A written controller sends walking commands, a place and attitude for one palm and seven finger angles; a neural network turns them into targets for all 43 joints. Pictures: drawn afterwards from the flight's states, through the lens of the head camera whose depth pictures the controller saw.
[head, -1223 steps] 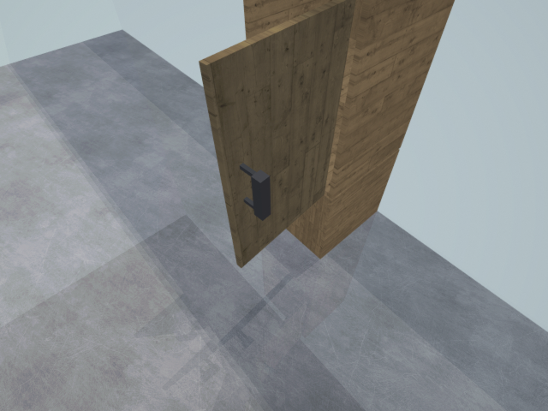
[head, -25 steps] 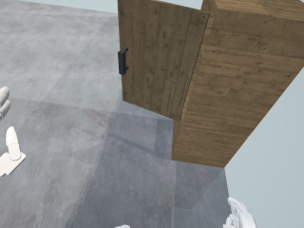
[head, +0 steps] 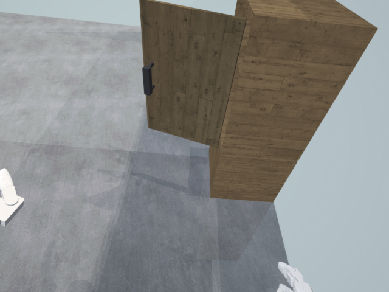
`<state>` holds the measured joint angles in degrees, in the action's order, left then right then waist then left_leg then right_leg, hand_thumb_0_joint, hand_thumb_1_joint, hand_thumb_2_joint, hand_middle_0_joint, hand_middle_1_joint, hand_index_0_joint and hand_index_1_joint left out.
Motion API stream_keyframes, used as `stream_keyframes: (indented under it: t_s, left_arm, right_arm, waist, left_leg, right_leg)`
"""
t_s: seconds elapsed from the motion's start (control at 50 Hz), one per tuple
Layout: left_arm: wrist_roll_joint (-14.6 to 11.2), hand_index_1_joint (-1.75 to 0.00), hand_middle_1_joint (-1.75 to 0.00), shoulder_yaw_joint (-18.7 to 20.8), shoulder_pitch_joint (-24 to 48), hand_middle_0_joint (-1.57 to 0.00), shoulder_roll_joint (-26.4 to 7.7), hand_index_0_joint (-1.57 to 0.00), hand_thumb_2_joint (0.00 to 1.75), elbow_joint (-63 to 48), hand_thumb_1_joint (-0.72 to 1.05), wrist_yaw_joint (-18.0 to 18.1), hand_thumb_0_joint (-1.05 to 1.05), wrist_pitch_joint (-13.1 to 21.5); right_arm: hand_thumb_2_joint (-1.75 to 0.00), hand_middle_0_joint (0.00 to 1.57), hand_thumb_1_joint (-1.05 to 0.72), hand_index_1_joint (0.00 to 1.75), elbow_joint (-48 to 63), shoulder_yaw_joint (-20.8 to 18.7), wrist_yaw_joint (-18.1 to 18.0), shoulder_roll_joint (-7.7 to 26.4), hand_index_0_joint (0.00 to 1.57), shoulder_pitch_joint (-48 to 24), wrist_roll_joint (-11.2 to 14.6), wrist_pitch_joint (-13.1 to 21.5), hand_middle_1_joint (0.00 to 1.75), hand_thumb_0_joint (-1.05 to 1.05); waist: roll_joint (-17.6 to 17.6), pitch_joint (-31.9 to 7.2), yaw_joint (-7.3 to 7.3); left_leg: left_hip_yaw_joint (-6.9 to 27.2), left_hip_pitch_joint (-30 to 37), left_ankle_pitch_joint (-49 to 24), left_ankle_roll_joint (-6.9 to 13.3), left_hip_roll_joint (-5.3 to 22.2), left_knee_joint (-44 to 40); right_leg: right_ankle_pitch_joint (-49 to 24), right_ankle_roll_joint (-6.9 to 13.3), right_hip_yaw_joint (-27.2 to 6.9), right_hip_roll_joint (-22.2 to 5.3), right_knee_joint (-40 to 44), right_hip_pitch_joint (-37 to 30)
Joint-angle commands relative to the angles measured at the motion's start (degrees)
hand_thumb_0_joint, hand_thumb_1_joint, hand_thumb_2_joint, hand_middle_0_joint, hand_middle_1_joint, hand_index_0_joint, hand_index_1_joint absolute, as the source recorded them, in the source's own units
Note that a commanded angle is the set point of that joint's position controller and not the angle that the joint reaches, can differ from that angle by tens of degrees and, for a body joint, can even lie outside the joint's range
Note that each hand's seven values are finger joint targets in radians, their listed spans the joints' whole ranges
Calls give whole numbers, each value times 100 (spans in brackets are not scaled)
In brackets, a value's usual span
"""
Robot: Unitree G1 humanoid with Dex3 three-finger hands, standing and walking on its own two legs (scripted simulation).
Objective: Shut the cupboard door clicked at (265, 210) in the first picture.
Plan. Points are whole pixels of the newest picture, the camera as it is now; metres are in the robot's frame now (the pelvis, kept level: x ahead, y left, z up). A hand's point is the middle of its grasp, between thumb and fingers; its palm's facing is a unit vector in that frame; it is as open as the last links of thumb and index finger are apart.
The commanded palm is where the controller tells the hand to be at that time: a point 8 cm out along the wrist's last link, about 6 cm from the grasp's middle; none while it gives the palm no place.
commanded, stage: stop stepping back and stand still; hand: left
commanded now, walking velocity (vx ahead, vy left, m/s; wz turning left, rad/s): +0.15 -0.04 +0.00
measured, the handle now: (150, 78) +0.93 +0.19 -0.04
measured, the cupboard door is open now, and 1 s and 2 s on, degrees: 73 73 73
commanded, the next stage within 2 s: let the arm hang, fingers relaxed in 0.18 s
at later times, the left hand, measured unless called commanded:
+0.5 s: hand out of the picture +0.13 +0.20 -0.14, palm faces +0.05 -0.97 -0.22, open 7.4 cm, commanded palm none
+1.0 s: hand out of the picture -0.03 +0.20 -0.17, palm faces +0.07 -0.98 -0.20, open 7.3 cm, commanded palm none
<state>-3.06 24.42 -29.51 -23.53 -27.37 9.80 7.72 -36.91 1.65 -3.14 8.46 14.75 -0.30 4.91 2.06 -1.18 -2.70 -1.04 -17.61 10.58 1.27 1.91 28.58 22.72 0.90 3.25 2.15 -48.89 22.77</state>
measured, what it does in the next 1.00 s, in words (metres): steps on the spot: right foot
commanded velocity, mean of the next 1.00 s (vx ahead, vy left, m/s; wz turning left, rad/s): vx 0.01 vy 0.01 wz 0.00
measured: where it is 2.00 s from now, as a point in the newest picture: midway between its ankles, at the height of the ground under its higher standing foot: outside the picture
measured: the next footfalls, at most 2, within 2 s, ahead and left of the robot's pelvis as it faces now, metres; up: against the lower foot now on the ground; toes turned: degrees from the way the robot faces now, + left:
right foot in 0.10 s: +0.03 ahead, -0.10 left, +0.00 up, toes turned -2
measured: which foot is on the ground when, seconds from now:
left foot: down 0.00-1.00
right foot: up 0.00-0.08, down 0.10-1.00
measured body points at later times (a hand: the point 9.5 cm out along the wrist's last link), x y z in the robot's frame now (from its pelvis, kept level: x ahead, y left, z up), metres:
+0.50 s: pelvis +0.01 +0.01 -0.01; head +0.01 +0.00 +0.43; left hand +0.12 +0.25 -0.12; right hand +0.14 -0.23 -0.14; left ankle +0.05 +0.12 -0.74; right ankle -0.01 -0.10 -0.74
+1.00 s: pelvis +0.02 +0.02 +0.00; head +0.02 +0.02 +0.45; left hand -0.03 +0.25 -0.15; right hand +0.01 -0.20 -0.16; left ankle +0.05 +0.12 -0.74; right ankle -0.01 -0.10 -0.74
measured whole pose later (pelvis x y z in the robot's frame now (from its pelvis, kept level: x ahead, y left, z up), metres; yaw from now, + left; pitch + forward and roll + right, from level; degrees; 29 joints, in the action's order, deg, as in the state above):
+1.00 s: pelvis +0.02 +0.02 +0.00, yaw +2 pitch -2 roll +0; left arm 0.2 0.2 -19.5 -9.1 66.0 1.7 -0.7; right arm -64.1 0.4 -2.1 8.8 17.2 -0.6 -1.3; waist -0.8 2.0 -0.3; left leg -3.4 -12.3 9.7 1.6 0.2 23.7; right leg 14.8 0.0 3.5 -0.8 -22.4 5.8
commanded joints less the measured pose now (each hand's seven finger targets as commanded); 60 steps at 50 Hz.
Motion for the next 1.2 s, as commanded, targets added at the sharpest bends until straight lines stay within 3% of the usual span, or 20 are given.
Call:
stream_keyframes:
  t_s: [0.0,0.02,0.04,0.08,0.1,0.12,0.16,0.24,0.26,0.28,0.3,0.34,0.38,0.42,0.44,0.48,0.52,0.56,0.76,1.18]
  left_arm:
    - [61,-30,-30,632,-205,-20,-1067,-20,90,-1659,90,103,0,445]
    - [71,-30,-30,704,-285,-20,-1150,-20,90,-1473,90,124,0,401]
    - [54,-30,-30,684,-208,-20,-1123,-20,90,-1438,90,134,0,393]
    - [-5,-30,-30,882,101,-20,-1336,-20,90,-1275,90,157,0,409]
    - [-43,-30,-30,969,480,-20,-1462,-20,90,-1367,90,204,0,550]
    - [-18,-30,-30,859,528,-20,-1242,-20,90,-1079,90,223,0,551]
    - [-18,-30,-30,530,67,-20,-890,-20,90,-658,90,169,0,442]
    - [28,-30,-30,396,533,-20,-958,-20,90,-1074,90,173,0,585]
    - [621,-30,-30,-1825,548,-20,482,-20,90,3151,90,-726,0,-379]
    - [421,-30,-30,-1855,280,-20,726,-20,90,3266,90,-899,0,-815]
    - [466,-30,-30,-1936,350,-20,933,-20,90,3439,90,-925,0,-903]
    - [452,-30,-30,-1947,843,-20,769,-20,90,3906,90,-984,0,-878]
    - [432,-30,-30,-1961,966,-20,497,-20,90,4734,90,-958,0,-857]
    - [451,-30,-30,-2029,1182,-20,206,-20,90,5694,90,-937,0,-765]
    - [429,-30,-30,-2079,1327,-20,234,-20,90,6076,90,-918,0,-751]
    - [390,-30,-30,-2189,1517,-20,331,-20,90,6743,90,-885,0,-731]
    - [362,-30,-30,-2245,1346,-20,417,-20,90,7307,90,-863,0,-718]
    - [388,-30,-30,-2151,1158,-20,743,-20,90,7635,90,-824,0,-726]
    - [361,-30,-30,-2323,929,-20,822,-20,90,8795,90,-831,0,-750]
    - [355,-30,-30,-2351,472,-20,1178,-20,90,9279,90,-735,0,-748]
  right_arm:
    - [-90,20,-90,30,1014,-323,-39,979,20,-753,-49,125,30,0]
    - [-90,20,-90,30,1002,-324,-83,979,20,-701,-41,87,30,0]
    - [-90,20,-90,30,989,-319,-111,923,20,-661,-67,30,30,0]
    - [-90,20,-90,30,939,-374,-126,909,20,-541,-69,-64,30,0]
    - [-90,20,-90,30,876,-390,-133,939,20,-539,-70,15,30,0]
    - [-90,20,-90,30,772,-426,-111,936,20,-476,-30,68,30,0]
    - [-90,20,-90,30,819,-405,-127,944,20,-542,39,1,30,0]
    - [-90,20,-90,30,791,-357,-256,960,20,-783,33,131,30,0]
    - [-90,20,-90,30,-214,-520,445,1652,20,-432,-64,432,30,0]
    - [-90,20,-90,30,-28,-477,400,1548,20,-260,6,50,30,0]
    - [-90,20,-90,30,-3,-477,337,1534,20,-415,-92,-125,30,0]
    - [-90,20,-90,30,91,-352,263,1482,20,-409,-160,-155,30,0]
    - [-90,20,-90,30,-27,-310,226,1469,20,-542,-129,-239,30,0]
    - [-90,20,-90,30,-277,-288,242,1249,20,-543,-115,-381,30,0]
    - [-90,20,-90,30,-478,-283,243,1102,20,-458,-143,-450,30,0]
    - [-90,20,-90,30,-859,-229,251,934,20,-283,-133,-500,30,0]
    - [-90,20,-90,30,-1164,-201,214,979,20,-250,-93,-473,30,0]
    - [-90,20,-90,30,-1350,-247,154,790,20,-165,-118,-459,30,0]
    - [-90,20,-90,30,-2123,-264,98,741,20,243,-37,-509,30,0]
    - [-90,20,-90,30,-2690,-228,68,333,20,788,-35,-494,30,0]
  waist:
    - [-1756,-115,248]
    - [-1594,-100,211]
    - [-1104,-160,187]
    - [431,-29,170]
    - [404,-91,177]
    - [377,-333,157]
    - [480,87,168]
    - [142,244,200]
    - [-673,381,-174]
    - [-1013,-27,112]
    - [-837,-8,268]
    - [-335,-263,298]
    - [482,-374,440]
    - [1251,-231,297]
    - [1036,-131,212]
    - [30,-117,106]
    - [-682,-255,186]
    - [-1160,-339,231]
    - [-212,280,237]
    - [-222,756,244]
  left_leg:
    - [836,-1325,3046,170,984,-1755]
    - [597,-1240,2822,97,757,-1378]
    - [482,-1414,2392,67,582,-650]
    - [-27,-1921,1217,-131,-3,1789]
    - [6,-1914,1136,-204,51,2394]
    - [191,-1684,1396,-181,83,2517]
    - [149,-1186,1040,-168,205,1916]
    - [-200,296,404,-64,64,184]
    - [599,334,-1906,67,748,618]
    - [1208,9,-2158,396,1076,116]
    - [1351,-387,-1582,558,1304,-15]
    - [1721,-593,-1761,657,1162,-236]
    - [1191,-806,-1315,413,727,-31]
    - [342,-269,-437,-28,32,524]
    - [194,-15,-241,-87,-30,584]
    - [212,424,-663,-93,86,201]
    - [380,678,-1244,-37,292,-87]
    - [418,607,-1136,20,347,-217]
    - [431,664,-478,65,451,-784]
    - [350,507,8,88,352,-1026]
  right_leg:
    - [198,99,490,229,1583,-1904]
    - [259,139,442,207,2163,-2050]
    - [285,301,-22,-118,2665,-2330]
    - [785,1132,-2652,-1880,3820,-1864]
    - [22,1327,-2728,-2223,3790,-1792]
    - [317,1306,-2595,-2172,3628,-1566]
    - [260,1093,-1905,-1851,3420,-940]
    - [11,513,-879,-1298,3009,-374]
    - [-1661,151,186,-1262,1187,455]
    - [-748,-96,-29,-616,575,16]
    - [270,-114,-3,-457,432,-59]
    - [-65,-130,-64,-432,722,-577]
    - [-964,-42,-314,-559,1621,-1420]
    - [-1676,346,-955,-1273,2573,-942]
    - [-2042,498,-1035,-1439,2683,-776]
    - [-1948,417,-829,-1217,2598,-728]
    - [-1754,193,-616,-887,2595,-991]
    - [-1737,188,-513,-822,2727,-1328]
    - [-1179,164,-430,-775,3173,-1275]
    - [-884,146,-454,-750,3110,-1068]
